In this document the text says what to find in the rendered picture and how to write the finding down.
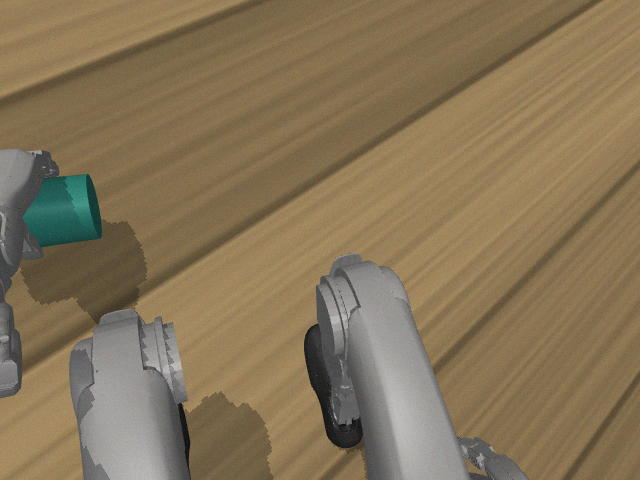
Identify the right robot hand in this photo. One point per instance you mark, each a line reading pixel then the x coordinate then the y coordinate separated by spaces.
pixel 482 456

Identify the left robot hand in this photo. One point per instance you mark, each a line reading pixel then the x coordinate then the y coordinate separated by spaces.
pixel 21 178

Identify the left robot arm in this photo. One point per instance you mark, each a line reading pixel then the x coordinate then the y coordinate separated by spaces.
pixel 12 229

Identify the can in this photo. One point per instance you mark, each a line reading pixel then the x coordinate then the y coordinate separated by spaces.
pixel 65 210

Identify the right robot foot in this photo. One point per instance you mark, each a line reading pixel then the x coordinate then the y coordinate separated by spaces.
pixel 344 436

